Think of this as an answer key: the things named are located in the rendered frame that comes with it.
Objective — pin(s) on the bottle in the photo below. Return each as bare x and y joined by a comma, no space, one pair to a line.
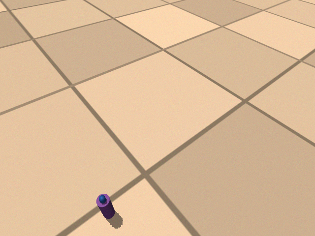
104,203

